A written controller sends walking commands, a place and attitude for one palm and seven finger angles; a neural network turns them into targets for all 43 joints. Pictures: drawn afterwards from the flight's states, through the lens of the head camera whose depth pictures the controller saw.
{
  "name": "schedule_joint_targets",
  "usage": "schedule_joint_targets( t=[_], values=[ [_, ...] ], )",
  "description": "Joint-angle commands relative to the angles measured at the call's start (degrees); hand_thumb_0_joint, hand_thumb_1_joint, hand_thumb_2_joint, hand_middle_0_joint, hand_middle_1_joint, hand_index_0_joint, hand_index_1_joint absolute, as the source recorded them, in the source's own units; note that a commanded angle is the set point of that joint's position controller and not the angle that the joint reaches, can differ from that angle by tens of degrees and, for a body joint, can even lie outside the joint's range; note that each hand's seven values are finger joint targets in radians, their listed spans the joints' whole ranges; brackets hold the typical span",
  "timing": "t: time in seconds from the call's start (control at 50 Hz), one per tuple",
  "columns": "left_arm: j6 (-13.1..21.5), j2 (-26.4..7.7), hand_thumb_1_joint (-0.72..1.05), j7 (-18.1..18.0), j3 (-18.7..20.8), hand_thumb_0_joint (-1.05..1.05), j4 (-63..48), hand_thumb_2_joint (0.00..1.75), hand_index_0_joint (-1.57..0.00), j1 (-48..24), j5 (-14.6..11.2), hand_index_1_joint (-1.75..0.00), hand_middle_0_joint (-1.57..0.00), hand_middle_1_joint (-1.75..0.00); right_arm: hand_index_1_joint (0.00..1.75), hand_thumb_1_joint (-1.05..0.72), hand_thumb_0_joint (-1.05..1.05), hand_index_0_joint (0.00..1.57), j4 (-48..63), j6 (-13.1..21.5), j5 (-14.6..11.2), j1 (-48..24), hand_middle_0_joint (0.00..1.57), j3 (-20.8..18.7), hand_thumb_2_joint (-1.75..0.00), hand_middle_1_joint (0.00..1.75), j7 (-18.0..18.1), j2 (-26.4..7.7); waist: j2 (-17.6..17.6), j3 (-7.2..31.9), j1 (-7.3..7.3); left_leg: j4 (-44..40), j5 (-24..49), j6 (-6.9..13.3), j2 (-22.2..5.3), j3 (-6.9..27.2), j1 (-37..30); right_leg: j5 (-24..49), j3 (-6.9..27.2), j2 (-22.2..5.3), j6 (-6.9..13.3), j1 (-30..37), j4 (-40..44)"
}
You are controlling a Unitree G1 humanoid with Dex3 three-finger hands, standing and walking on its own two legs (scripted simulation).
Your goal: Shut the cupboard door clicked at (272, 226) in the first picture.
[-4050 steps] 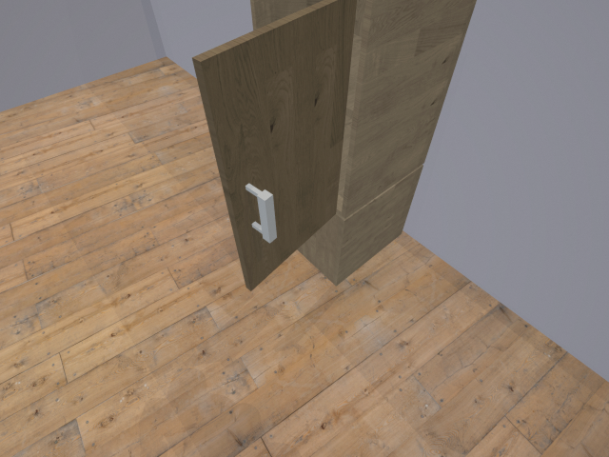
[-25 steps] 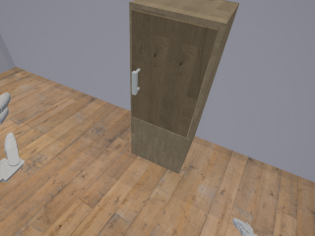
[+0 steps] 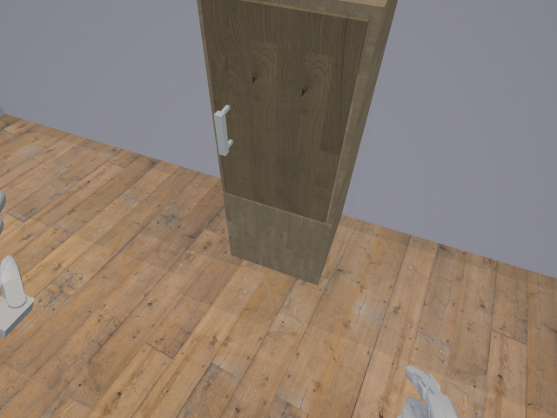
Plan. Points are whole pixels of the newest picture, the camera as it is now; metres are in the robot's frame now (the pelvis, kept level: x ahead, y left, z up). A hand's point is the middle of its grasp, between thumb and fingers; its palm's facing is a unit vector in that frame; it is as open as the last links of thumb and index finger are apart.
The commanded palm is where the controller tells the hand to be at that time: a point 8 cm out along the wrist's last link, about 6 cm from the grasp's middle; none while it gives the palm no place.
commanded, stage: stop stepping back and stand still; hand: left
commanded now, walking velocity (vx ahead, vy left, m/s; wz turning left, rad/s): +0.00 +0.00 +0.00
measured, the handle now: (225, 130) +0.82 +0.17 -0.07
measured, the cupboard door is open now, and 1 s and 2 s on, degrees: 0 0 0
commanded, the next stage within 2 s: let the arm hang, fingers relaxed in 0.34 s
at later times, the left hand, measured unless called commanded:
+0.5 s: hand (69, 318) +0.21 +0.25 +0.10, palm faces +0.30 -0.82 -0.49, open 7.4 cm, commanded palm none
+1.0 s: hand out of the picture -0.07 +0.19 -0.17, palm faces +0.05 -0.98 -0.20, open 7.2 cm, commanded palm none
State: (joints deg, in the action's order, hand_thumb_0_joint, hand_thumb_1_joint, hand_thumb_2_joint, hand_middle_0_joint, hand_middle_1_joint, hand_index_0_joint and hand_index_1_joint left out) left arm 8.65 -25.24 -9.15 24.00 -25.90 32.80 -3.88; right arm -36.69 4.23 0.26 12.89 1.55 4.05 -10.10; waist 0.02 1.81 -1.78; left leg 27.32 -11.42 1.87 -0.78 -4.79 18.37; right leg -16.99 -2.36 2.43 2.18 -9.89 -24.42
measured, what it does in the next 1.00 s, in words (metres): stands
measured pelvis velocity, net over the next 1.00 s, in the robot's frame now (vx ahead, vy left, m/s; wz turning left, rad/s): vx -0.02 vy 0.01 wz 0.04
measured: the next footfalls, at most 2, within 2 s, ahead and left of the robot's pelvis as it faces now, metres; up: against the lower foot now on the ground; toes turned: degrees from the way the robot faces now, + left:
none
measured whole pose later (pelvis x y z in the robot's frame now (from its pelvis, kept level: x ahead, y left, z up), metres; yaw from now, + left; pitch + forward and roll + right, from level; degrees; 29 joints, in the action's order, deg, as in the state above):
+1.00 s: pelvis -0.02 +0.01 +0.00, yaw +2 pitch -1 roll -1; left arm -1.1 -11.2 -1.2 0.2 64.3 21.0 0.3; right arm -62.9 -1.8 1.1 17.7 0.7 1.9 -8.9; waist -0.1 -3.0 -0.2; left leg 25.2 -9.2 2.7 0.4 -3.1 15.6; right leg -15.3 -4.2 1.6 1.9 -6.4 -22.3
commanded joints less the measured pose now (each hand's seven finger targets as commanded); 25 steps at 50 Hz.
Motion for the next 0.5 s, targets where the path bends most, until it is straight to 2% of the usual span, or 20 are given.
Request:
schedule_joint_targets(
  t=[0.0,0.02,0.06,0.08,0.12,0.2,0.26,0.28,0.3,0.36,0.38,0.4,0.42,0.44,0.46,0.48],
  values=[
    [3.73,-9.29,0.90,-1.74,6.82,0.00,-13.54,0.90,-0.20,-1.11,0.25,-0.30,-0.20,-0.30,0.30,-0.90,0.00,0.20,9.21,2.29,-0.80,-4.35,0.20,-3.21,-0.90,0.30,0.78,-8.01,2.16,8.26,0.57,0.86,13.00,-1.37,-5.49,6.78,-5.48,20.73,7.76,-8.16,0.29,1.60,1.26],
    [3.76,-9.25,0.90,-1.88,6.79,0.00,-13.32,0.90,-0.20,-1.69,0.33,-0.30,-0.20,-0.30,0.30,-0.90,0.00,0.20,9.26,2.09,-0.80,-4.49,0.20,-3.19,-0.90,0.30,0.84,-7.98,2.95,7.37,0.56,1.22,12.01,-1.35,-5.22,6.44,-5.28,20.49,8.35,-8.52,0.36,0.59,1.67],
    [3.70,-9.22,0.90,-2.07,6.82,0.00,-11.16,0.90,-0.20,-2.59,0.40,-0.30,-0.20,-0.30,0.30,-0.90,0.00,0.20,9.27,1.59,-0.80,-4.54,0.20,-3.17,-0.90,0.30,1.02,-7.93,2.33,5.13,0.54,1.77,9.56,-1.36,-4.67,6.32,-4.54,18.07,9.34,-8.99,0.39,-1.44,3.14],
    [3.70,-10.41,0.90,-2.18,7.80,0.00,-10.64,0.90,-0.20,-3.48,0.43,-0.30,-0.20,-0.30,0.30,-0.90,0.00,0.20,9.18,1.42,-0.85,-4.80,0.20,-3.39,-0.90,0.30,1.22,-8.08,2.03,4.31,0.57,2.49,8.27,-1.46,-4.34,5.94,-4.32,18.05,10.18,-9.70,0.48,-2.33,3.93],
    [3.85,-9.18,0.90,-2.09,6.52,0.00,-9.01,0.90,-0.20,-4.31,0.62,-0.30,-0.20,-0.30,0.30,-0.90,0.00,0.20,9.30,1.05,-0.97,-4.81,0.20,-3.25,-0.90,0.30,1.28,-7.83,1.70,2.74,0.48,3.05,8.02,-1.33,-3.97,5.65,-4.12,18.76,10.57,-10.12,0.46,-3.14,4.42],
    [4.02,-8.69,0.90,-1.82,5.12,0.00,-8.50,0.90,-0.20,-6.11,0.82,-0.30,-0.20,-0.30,0.30,-0.90,0.00,0.20,9.72,0.85,-1.08,-5.15,0.20,-3.29,-0.90,0.30,1.35,-8.12,1.89,1.61,0.81,2.61,9.43,-0.99,-3.77,5.63,-4.76,19.04,9.41,-9.41,-0.94,-3.48,4.73],
    [4.07,-8.44,0.90,-1.67,4.76,0.00,-8.61,0.90,-0.20,-5.79,0.83,-0.30,-0.20,-0.30,0.30,-0.90,0.00,0.20,10.14,0.86,-1.08,-5.01,0.20,-3.30,-0.90,0.30,1.23,-8.41,2.14,2.29,1.23,1.43,12.12,-0.66,-4.07,5.95,-5.47,19.08,7.93,-8.07,-1.90,-2.22,4.16],
    [4.19,-9.62,0.90,-1.69,5.79,0.00,-8.94,0.90,-0.20,-5.58,0.78,-0.30,-0.20,-0.30,0.30,-0.90,0.00,0.20,10.20,1.04,-0.96,-5.30,0.20,-3.54,-0.90,0.30,1.37,-8.63,2.29,2.79,1.38,0.86,12.19,-0.67,-4.13,6.07,-6.07,18.83,7.78,-7.84,-2.16,-2.29,4.45],
    [4.27,-8.87,0.90,-1.64,5.06,0.00,-9.57,0.90,-0.20,-5.18,0.73,-0.30,-0.20,-0.30,0.30,-0.90,0.00,0.20,10.38,1.02,-1.05,-5.12,0.20,-3.34,-0.90,0.30,1.37,-8.30,2.26,3.05,1.32,0.75,12.72,-0.59,-4.22,6.20,-5.79,18.95,7.33,-7.81,-2.20,-1.38,4.07],
    [4.17,-8.99,0.90,-1.66,5.66,0.00,-10.04,0.90,-0.20,-3.73,0.58,-0.30,-0.20,-0.30,0.30,-0.90,0.00,0.20,10.50,0.97,-1.01,-4.91,0.20,-3.37,-0.90,0.30,1.34,-8.36,2.75,4.80,1.52,0.38,13.61,-0.45,-4.35,6.12,-6.51,19.68,7.17,-7.36,-2.60,-0.20,3.81],
    [4.17,-9.96,0.90,-1.71,6.60,0.00,-10.34,0.90,-0.20,-3.44,0.45,-0.30,-0.20,-0.30,0.30,-0.90,0.00,0.20,10.49,1.15,-0.95,-4.99,0.20,-3.53,-0.90,0.30,1.46,-8.58,2.59,5.19,1.56,0.14,13.21,-0.60,-4.26,6.20,-6.94,19.45,7.29,-7.36,-2.58,-0.33,4.12],
    [4.24,-9.36,0.90,-1.69,6.03,0.00,-10.95,0.90,-0.20,-3.46,0.45,-0.30,-0.20,-0.30,0.30,-0.90,0.00,0.20,10.61,1.13,-0.93,-4.82,0.20,-3.26,-0.90,0.30,1.46,-8.25,2.47,5.15,1.43,-0.16,13.40,-0.64,-4.36,6.55,-6.34,18.85,6.77,-7.31,-2.26,0.40,3.76],
    [-3.99,1.21,0.90,6.43,-19.63,0.00,29.91,0.90,-0.20,-7.91,3.56,-0.30,-0.20,-0.30,0.30,-0.90,0.00,0.20,2.29,4.49,-2.34,-10.37,0.20,-4.57,-0.90,0.30,-3.87,-17.92,3.29,-0.26,0.20,7.32,22.74,-0.13,-6.24,7.07,-3.49,26.22,0.96,-10.72,-0.10,-4.69,-4.82],
    [-8.21,1.99,0.90,8.12,-18.05,0.00,32.31,0.90,-0.20,-7.99,4.18,-0.30,-0.20,-0.30,0.30,-0.90,0.00,0.20,0.29,1.98,-0.97,-5.70,0.20,-5.65,-0.90,0.30,-4.13,-16.89,3.69,3.36,0.87,5.80,18.74,-0.18,-6.52,6.83,-5.71,21.59,4.75,-10.08,0.65,-5.36,-3.26],
    [-8.71,3.50,0.90,8.62,-18.79,0.00,34.55,0.90,-0.20,-9.35,4.56,-0.30,-0.20,-0.30,0.30,-0.90,0.00,0.20,-0.71,0.79,-0.29,-3.23,0.20,-5.06,-0.90,0.30,-3.98,-15.40,1.61,3.11,1.21,5.51,15.45,0.48,-6.64,7.59,-3.76,15.60,3.51,-9.10,0.90,-5.79,-4.02],
    [-8.61,3.66,0.90,8.88,-19.41,0.00,37.76,0.90,-0.20,-11.28,4.88,-0.30,-0.20,-0.30,0.30,-0.90,0.00,0.20,-1.22,-0.03,0.14,-2.44,0.20,-4.59,-0.90,0.30,-3.84,-14.64,-3.20,2.94,1.38,5.26,15.70,0.99,-6.70,8.75,-3.24,13.67,3.60,-8.16,1.17,-5.59,-4.38]
  ],
)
